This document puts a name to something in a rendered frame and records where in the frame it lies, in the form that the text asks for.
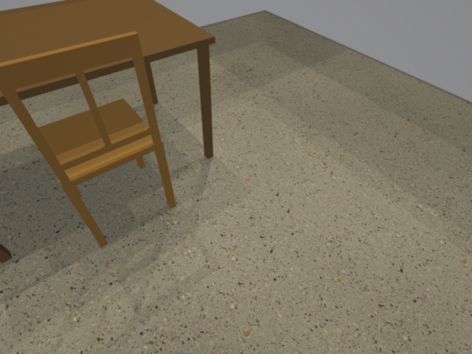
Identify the table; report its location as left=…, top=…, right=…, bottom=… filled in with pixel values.
left=0, top=0, right=215, bottom=263

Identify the chair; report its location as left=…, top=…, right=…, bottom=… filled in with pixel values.
left=0, top=31, right=176, bottom=247

